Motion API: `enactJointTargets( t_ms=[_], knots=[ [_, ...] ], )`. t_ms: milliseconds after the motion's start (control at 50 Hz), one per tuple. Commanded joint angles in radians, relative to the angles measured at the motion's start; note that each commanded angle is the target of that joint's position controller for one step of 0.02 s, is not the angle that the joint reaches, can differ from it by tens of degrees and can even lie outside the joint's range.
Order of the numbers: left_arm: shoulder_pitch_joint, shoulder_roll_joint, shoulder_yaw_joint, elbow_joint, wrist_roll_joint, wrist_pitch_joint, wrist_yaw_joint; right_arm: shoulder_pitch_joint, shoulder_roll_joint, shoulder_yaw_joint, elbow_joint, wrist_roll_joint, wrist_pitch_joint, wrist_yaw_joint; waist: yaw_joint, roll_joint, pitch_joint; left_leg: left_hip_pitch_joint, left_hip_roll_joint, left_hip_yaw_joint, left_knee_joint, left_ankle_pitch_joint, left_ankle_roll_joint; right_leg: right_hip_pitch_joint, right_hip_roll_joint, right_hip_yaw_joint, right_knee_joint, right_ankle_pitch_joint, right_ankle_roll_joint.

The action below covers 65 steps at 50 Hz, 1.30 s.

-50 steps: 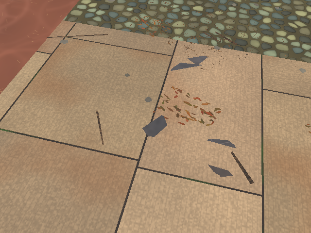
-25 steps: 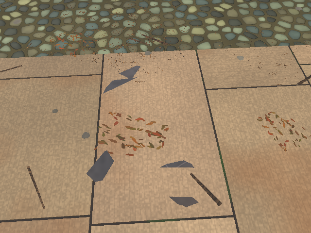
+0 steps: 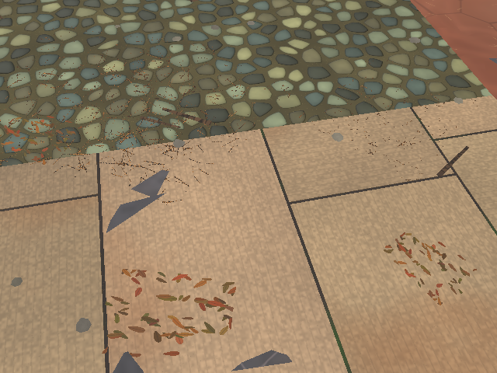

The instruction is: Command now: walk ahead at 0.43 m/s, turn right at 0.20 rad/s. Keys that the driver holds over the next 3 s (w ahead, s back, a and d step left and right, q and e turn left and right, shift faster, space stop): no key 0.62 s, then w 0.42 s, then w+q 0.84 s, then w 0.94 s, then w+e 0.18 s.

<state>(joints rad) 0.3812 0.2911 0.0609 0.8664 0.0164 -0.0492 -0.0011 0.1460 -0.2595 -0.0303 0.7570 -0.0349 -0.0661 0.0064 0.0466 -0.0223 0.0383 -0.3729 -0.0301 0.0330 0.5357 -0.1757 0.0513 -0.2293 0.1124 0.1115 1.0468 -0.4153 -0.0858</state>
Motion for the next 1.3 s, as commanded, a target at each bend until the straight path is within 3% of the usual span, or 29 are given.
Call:
enactJointTargets(
  t_ms=[20, 60, 100, 200, 260, 340, 360, 380, 400, 440, 500, 560, 640, 680, 740, 800, 840, 860, 880, 940, 1000, 1040, 1060, 1080, 1100, 1120, 1160, 1220, 1300],
  knots=[
    [-0.009, 0.071, 0.009, -0.064, 0.015, -0.003, -0.009, 0.107, -0.089, -0.026, -0.002, 0.011, -0.011, -0.004, -0.043, 0.075, -0.009, 0.264, 0.295, -0.369, -0.297, 0.2, 0.135, -0.306, -0.099, 0.007, 0.102, 0.073, 0.017],
    [0.021, 0.052, 0.004, -0.049, 0.021, 0.015, -0.009, 0.145, -0.082, -0.02, 0.033, 0.02, -0.032, 0.002, -0.022, 0.111, -0.046, 0.243, 0.266, -0.241, -0.265, 0.63, 0.136, -0.236, -0.088, -0.014, 0.075, 0.061, 0.043],
    [0.013, 0.039, 0.001, -0.047, 0.018, 0.021, -0.009, 0.163, -0.094, -0.02, 0.057, 0.027, -0.045, 0.005, -0.01, 0.119, -0.074, 0.264, 0.252, -0.165, -0.256, 0.815, 0.145, -0.246, -0.074, -0.029, 0.037, 0.09, 0.06],
    [-0.128, -0.01, -0.031, -0.064, 0.011, 0.028, -0.013, 0.168, -0.09, -0.009, 0.095, 0.025, -0.017, -0.004, -0.033, 0.15, -0.072, 0.236, 0.189, -0.041, -0.258, 0.834, 0.119, -0.188, -0.104, -0.124, -0.258, 0.236, 0.083],
    [-0.175, -0.006, -0.039, -0.056, 0.005, 0.028, -0.001, 0.215, -0.098, -0.009, 0.131, 0.024, -0.005, -0.006, -0.061, 0.149, -0.082, 0.263, 0.202, -0.053, -0.22, 0.793, 0.114, -0.125, -0.099, -0.143, -0.373, 0.283, 0.074],
    [-0.135, -0.001, -0.04, -0.016, 0.012, 0.009, 0.017, 0.197, -0.09, -0.006, 0.155, 0.035, 0.01, -0.017, -0.026, 0.095, -0.053, 0.236, 0.205, -0.097, -0.112, 0.564, 0.075, 0.035, -0.107, -0.124, -0.629, 0.39, 0.029],
    [-0.101, 0.041, -0.033, 0.0, 0.018, -0.003, 0.024, 0.227, -0.076, -0.001, 0.157, 0.029, 0.008, -0.019, -0.027, 0.027, -0.082, 0.194, 0.171, -0.092, -0.058, 0.398, 0.038, 0.147, -0.189, -0.038, -0.667, 0.617, 0.017],
    [-0.074, 0.101, -0.023, 0.004, 0.018, -0.007, 0.028, 0.319, -0.034, 0.009, 0.159, 0.024, 0.009, -0.02, -0.073, -0.093, -0.143, 0.121, 0.109, -0.052, 0.007, 0.009, 0.011, 0.273, -0.358, 0.103, -0.597, 0.997, -0.041],
    [-0.08, 0.067, -0.029, 0.012, -0.008, 0.007, 0.028, 0.384, 0.001, 0.018, 0.205, 0.04, 0.033, -0.029, -0.062, -0.154, -0.198, 0.144, 0.041, -0.016, 0.065, -0.293, 0.0, 0.244, -0.441, 0.181, -0.608, 1.013, -0.168],
    [-0.14, 0.017, -0.046, 0.007, -0.006, 0.018, 0.029, 0.282, -0.041, 0.004, 0.203, 0.027, 0.065, -0.039, -0.053, -0.118, -0.106, 0.122, 0.022, -0.032, 0.089, -0.355, -0.011, 0.124, -0.404, 0.208, -0.699, 0.736, -0.178],
    [-0.229, 0.016, -0.052, 0.018, -0.004, 0.031, 0.041, 0.281, 0.006, 0.017, 0.239, 0.023, 0.086, -0.034, -0.107, -0.103, -0.07, 0.252, 0.038, -0.033, -0.075, -0.151, -0.027, -0.01, -0.3, 0.098, -0.753, 0.458, -0.067],
    [-0.21, 0.018, -0.043, 0.047, -0.02, 0.041, 0.036, 0.24, -0.025, 0.019, 0.262, 0.011, 0.081, -0.034, -0.069, -0.029, 0.02, 0.207, 0.084, -0.085, -0.168, -0.079, -0.029, -0.039, -0.211, 0.046, -0.784, 0.129, 0.012],
    [-0.147, 0.015, -0.035, 0.11, -0.013, 0.032, 0.035, 0.236, -0.012, 0.021, 0.297, 0.019, 0.064, -0.04, -0.054, 0.035, -0.012, 0.19, 0.095, -0.09, -0.202, -0.096, -0.019, 0.079, -0.195, 0.025, -0.728, 0.249, -0.003],
    [-0.136, 0.037, -0.019, 0.124, -0.011, 0.037, 0.03, 0.239, -0.022, 0.014, 0.301, 0.013, 0.059, -0.038, -0.051, 0.013, -0.004, 0.161, 0.062, -0.069, -0.159, -0.28, 0.012, 0.056, -0.177, 0.029, -0.717, -0.019, -0.033],
    [-0.131, 0.035, -0.008, 0.125, -0.011, 0.042, 0.017, 0.238, -0.008, 0.014, 0.288, 0.005, 0.052, -0.028, -0.05, 0.002, 0.101, 0.08, 0.062, -0.095, -0.139, -0.429, 0.056, -0.046, -0.207, 0.103, -0.752, -0.264, -0.075],
    [-0.193, 0.013, -0.007, 0.098, -0.013, 0.022, 0.005, 0.303, -0.023, 0.007, 0.297, 0.012, 0.027, -0.027, -0.092, 0.062, 0.094, 0.201, 0.119, -0.207, -0.231, -0.41, 0.104, -0.151, -0.177, 0.079, -0.675, -0.162, -0.07],
    [-0.305, -0.023, -0.014, 0.047, -0.003, -0.001, -0.006, 0.403, -0.105, -0.022, 0.332, 0.022, 0.014, -0.033, -0.141, 0.193, 0.122, 0.409, 0.284, -0.446, -0.406, -0.436, 0.172, -0.374, -0.058, -0.124, -0.431, 0.038, -0.014],
    [-0.32, -0.005, -0.011, 0.031, 0.014, -0.011, -0.008, 0.395, -0.123, -0.032, 0.338, 0.016, 0.013, -0.036, -0.13, 0.201, 0.167, 0.44, 0.358, -0.48, -0.401, -0.304, 0.198, -0.451, -0.085, -0.168, -0.378, 0.037, -0.006],
    [-0.336, 0.01, -0.005, 0.023, 0.015, -0.019, -0.009, 0.406, -0.098, -0.032, 0.341, 0.01, 0.008, -0.036, -0.138, 0.16, 0.163, 0.479, 0.372, -0.468, -0.391, -0.178, 0.207, -0.492, -0.113, -0.149, -0.321, 0.01, -0.002],
    [-0.328, 0.005, -0.001, 0.009, 0.002, -0.027, -0.023, 0.389, -0.076, -0.033, 0.345, 0.002, 0.001, -0.035, -0.112, 0.134, 0.125, 0.527, 0.324, -0.344, -0.365, 0.023, 0.18, -0.493, -0.142, -0.147, -0.29, 0.025, 0.015],
    [-0.323, -0.02, -0.005, -0.01, -0.001, -0.021, -0.036, 0.335, -0.083, -0.036, 0.336, 0.011, -0.004, -0.029, -0.081, 0.157, 0.114, 0.369, 0.265, -0.23, -0.349, 0.106, 0.135, -0.284, -0.11, -0.197, -0.383, 0.124, 0.017],
    [-0.176, -0.022, 0.004, 0.034, -0.004, -0.016, -0.03, 0.277, -0.093, -0.037, 0.326, 0.022, -0.007, -0.023, 0.003, 0.139, 0.075, 0.19, 0.222, -0.146, -0.235, 0.271, 0.09, 0.04, -0.054, -0.237, -0.491, 0.223, 0.004],
    [-0.047, 0.015, 0.024, 0.081, 0.0, -0.017, -0.018, 0.287, -0.083, -0.031, 0.328, 0.023, -0.011, -0.019, 0.052, 0.08, 0.016, 0.103, 0.179, -0.109, -0.072, 0.375, 0.068, 0.243, -0.035, -0.227, -0.52, 0.218, -0.008],
    [0.113, 0.095, 0.05, 0.112, 0.017, -0.023, -0.001, 0.269, -0.068, -0.023, 0.309, 0.026, -0.016, -0.013, 0.129, -0.03, -0.072, -0.036, 0.11, -0.047, 0.197, 0.295, 0.034, 0.431, -0.185, -0.047, -0.596, 0.083, -0.045],
    [0.221, 0.211, 0.067, 0.12, 0.03, -0.026, 0.006, 0.319, 0.043, 0.002, 0.266, 0.034, -0.015, -0.012, 0.113, -0.273, -0.197, -0.202, -0.016, 0.021, 0.561, -0.307, 0.002, 0.522, -0.505, 0.438, -0.809, -0.166, -0.126],
    [0.139, 0.172, 0.057, 0.113, 0.01, -0.014, 0.007, 0.281, -0.038, -0.023, 0.266, 0.016, -0.004, -0.012, 0.078, -0.136, -0.143, -0.241, 0.006, -0.101, 0.697, -0.338, 0.032, 0.375, -0.531, 0.576, -0.886, -0.245, -0.159],
    [-0.085, 0.069, 0.026, 0.059, 0.002, -0.023, 0.0, 0.207, -0.021, -0.024, 0.246, 0.017, 0.001, 0.003, -0.008, -0.009, 0.045, -0.243, 0.102, -0.106, 0.677, -0.161, 0.055, 0.149, -0.457, 0.306, -0.904, -0.119, -0.117],
    [-0.094, 0.001, 0.001, 0.076, 0.004, -0.048, 0.008, 0.248, 0.007, -0.028, 0.26, 0.003, 0.025, 0.015, -0.064, -0.038, 0.042, -0.159, 0.123, -0.087, 0.611, -0.092, 0.04, 0.08, -0.372, 0.058, -0.92, 0.173, -0.067],
    [-0.008, 0.01, -0.001, 0.107, 0.003, -0.068, 0.018, 0.117, 0.013, -0.037, 0.201, 0.006, 0.047, 0.03, -0.062, -0.024, 0.06, -0.296, 0.128, -0.061, 0.553, 0.01, 0.025, 0.151, -0.369, -0.079, -0.939, 0.348, -0.071]
  ],
)
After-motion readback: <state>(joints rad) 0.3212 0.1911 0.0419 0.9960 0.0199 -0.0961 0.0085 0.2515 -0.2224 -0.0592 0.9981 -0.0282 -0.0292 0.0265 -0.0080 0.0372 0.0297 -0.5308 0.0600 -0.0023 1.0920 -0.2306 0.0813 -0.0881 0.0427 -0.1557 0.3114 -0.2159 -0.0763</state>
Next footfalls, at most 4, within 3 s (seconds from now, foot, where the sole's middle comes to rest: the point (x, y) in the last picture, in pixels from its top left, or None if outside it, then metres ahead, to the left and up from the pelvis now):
0.36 right None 0.24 -0.10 -0.77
1.08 right None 0.39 -0.13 -0.77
1.60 left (238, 304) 0.66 0.07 -0.77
2.16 right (246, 202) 1.03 0.07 -0.77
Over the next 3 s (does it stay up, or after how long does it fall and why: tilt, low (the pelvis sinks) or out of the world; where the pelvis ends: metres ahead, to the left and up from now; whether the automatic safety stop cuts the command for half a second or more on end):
stays up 1.21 0.32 0.02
